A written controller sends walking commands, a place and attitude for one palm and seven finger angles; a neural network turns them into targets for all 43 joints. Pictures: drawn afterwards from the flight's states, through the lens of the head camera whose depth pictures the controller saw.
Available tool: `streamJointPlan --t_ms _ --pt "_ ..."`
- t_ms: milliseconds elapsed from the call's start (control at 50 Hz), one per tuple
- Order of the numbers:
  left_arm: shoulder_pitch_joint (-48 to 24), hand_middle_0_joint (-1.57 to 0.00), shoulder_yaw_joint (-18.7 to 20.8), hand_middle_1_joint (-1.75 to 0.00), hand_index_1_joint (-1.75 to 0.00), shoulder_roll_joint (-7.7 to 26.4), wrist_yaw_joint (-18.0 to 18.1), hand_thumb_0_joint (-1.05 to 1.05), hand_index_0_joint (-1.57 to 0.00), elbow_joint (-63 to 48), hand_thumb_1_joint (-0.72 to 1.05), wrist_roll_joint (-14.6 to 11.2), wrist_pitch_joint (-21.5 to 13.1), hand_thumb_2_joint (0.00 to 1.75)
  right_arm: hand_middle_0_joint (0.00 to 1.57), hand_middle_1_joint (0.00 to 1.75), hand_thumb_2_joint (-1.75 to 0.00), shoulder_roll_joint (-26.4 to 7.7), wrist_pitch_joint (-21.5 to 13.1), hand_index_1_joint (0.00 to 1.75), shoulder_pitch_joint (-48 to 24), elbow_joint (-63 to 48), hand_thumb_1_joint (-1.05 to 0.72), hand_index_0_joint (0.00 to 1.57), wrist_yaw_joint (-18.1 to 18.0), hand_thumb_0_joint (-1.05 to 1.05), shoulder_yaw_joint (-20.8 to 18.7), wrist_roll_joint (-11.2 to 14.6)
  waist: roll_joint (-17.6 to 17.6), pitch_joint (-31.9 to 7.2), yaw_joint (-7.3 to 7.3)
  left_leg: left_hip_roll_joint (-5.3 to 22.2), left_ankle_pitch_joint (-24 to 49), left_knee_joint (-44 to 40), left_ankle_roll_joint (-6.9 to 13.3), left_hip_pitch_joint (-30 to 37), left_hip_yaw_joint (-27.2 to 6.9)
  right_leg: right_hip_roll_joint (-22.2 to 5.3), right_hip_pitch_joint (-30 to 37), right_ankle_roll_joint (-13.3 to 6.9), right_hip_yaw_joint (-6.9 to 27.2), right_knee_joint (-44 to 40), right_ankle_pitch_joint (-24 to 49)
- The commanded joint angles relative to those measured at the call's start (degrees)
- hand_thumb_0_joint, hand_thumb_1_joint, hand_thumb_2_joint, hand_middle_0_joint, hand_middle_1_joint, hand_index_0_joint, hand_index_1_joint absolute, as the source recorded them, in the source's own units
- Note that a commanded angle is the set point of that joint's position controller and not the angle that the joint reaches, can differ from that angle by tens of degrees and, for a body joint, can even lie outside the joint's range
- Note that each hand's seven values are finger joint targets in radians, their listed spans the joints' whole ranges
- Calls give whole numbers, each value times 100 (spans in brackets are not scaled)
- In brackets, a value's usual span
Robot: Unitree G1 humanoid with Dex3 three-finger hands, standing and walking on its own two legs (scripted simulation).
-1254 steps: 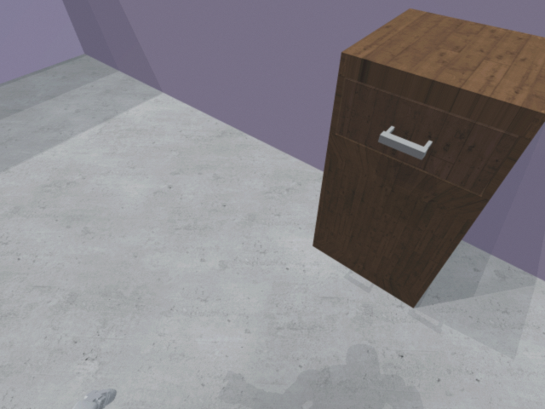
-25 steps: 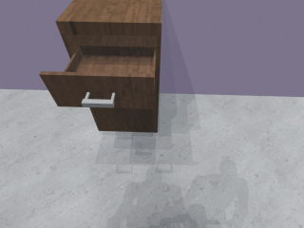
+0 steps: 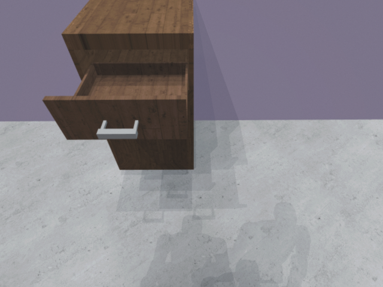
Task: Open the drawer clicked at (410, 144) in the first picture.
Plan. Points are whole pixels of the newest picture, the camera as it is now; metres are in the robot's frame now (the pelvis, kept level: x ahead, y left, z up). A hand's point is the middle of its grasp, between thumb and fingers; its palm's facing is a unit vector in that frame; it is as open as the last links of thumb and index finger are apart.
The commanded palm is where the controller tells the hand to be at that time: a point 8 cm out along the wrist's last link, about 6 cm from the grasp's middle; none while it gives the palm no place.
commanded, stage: let the arm hang, fingers relaxed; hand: left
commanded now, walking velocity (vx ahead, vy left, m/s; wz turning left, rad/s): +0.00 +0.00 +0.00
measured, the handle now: (119, 128) +0.57 +0.26 -0.05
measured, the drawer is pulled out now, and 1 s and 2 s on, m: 0.30 0.30 0.30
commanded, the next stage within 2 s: look to check the result in 0.02 s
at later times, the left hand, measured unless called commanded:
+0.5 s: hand out of the picture -0.01 +0.14 -0.17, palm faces +0.04 -0.98 -0.19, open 7.4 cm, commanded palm none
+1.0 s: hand out of the picture +0.02 +0.13 -0.17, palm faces +0.04 -0.98 -0.21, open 7.4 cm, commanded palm none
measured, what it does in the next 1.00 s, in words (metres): stands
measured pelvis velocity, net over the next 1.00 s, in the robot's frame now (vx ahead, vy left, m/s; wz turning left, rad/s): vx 0.02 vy -0.03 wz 0.01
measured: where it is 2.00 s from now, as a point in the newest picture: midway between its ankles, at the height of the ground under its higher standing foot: outside the picture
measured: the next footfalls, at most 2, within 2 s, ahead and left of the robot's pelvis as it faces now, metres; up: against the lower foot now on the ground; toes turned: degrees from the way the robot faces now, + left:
none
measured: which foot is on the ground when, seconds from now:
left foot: down 0.00-1.00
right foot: down 0.00-1.00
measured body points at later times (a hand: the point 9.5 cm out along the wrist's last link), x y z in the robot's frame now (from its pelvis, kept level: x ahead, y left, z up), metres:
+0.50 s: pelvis +0.01 -0.02 +0.00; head +0.03 -0.03 +0.45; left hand -0.01 +0.19 -0.16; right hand -0.01 -0.22 -0.17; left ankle +0.00 +0.09 -0.74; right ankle +0.03 -0.11 -0.74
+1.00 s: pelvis +0.02 -0.03 +0.00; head +0.04 -0.05 +0.45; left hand +0.01 +0.19 -0.16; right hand -0.01 -0.24 -0.17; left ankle +0.00 +0.09 -0.74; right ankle +0.03 -0.11 -0.74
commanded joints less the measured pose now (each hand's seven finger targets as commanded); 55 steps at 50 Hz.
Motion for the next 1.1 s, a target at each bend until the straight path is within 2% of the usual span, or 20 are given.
streamJointPlan --t_ms 0,180,280,340,460,520,660,800,880,1080 --pt "487 -20 77 -30 -30 572 28 0 -20 -77 90 27 -77 90 20 30 -90 -405 -31 30 457 -117 -90 20 -15 0 -59 18 23 325 42 677 -121 -629 29 -352 -704 -433 -176 -167 489 -445 -121" --pt "515 -20 76 -30 -30 580 28 0 -20 -37 90 11 -111 90 20 30 -90 -415 -37 30 480 -93 -90 20 -21 0 -64 19 -52 98 18 661 121 -504 10 -190 -632 -473 -69 -186 547 -501 41" --pt "514 -20 69 -30 -30 562 31 0 -20 -27 90 12 -110 90 20 30 -90 -401 -14 30 442 -89 -90 20 -17 0 -63 14 -56 293 13 659 27 -517 -1 -236 -619 -454 -198 -189 578 -557 -63" --pt "513 -20 77 -30 -30 574 35 0 -20 -39 90 17 -125 90 20 30 -90 -395 -24 30 432 -82 -90 20 -15 0 -71 13 -124 170 14 666 198 -480 0 -169 -607 -460 -106 -187 579 -541 118" --pt "478 -20 83 -30 -30 591 34 0 -20 -61 90 13 -128 90 20 30 -90 -399 -6 30 370 -72 -90 20 -11 0 -70 8 -29 287 16 652 72 -476 -25 -197 -569 -464 -177 -191 611 -624 -44" --pt "458 -20 93 -30 -30 606 34 0 -20 -78 90 19 -129 90 20 30 -90 -383 5 30 389 -68 -90 20 -4 0 -78 7 -109 283 5 642 33 -460 -27 -207 -564 -454 -167 -185 633 -662 -118" --pt "433 -20 115 -30 -30 632 34 0 -20 -80 90 4 -153 90 20 30 -90 -422 -15 30 346 -63 -90 20 -22 0 -87 3 -106 45 22 656 314 -396 -49 -85 -525 -483 39 -202 611 -614 321" --pt "434 -20 121 -30 -30 638 50 0 -20 -90 90 7 -167 90 20 30 -90 -433 -8 30 334 -62 -90 20 -35 0 -101 16 -126 63 27 671 434 -375 -72 -56 -510 -486 111 -198 593 -611 642" --pt "372 -20 125 -30 -30 673 44 0 -20 -101 90 -4 -160 90 20 30 -90 -453 1 30 344 -38 -90 20 -32 0 -93 3 -93 121 16 655 303 -407 -82 -102 -509 -493 110 -202 619 -687 410" --pt "384 -20 136 -30 -30 722 44 0 -20 -105 90 -6 -173 90 20 30 -90 -497 -1 30 295 -52 -90 20 -38 0 -102 2 -49 54 17 671 376 -390 -102 -13 -480 -496 167 -187 642 -702 656"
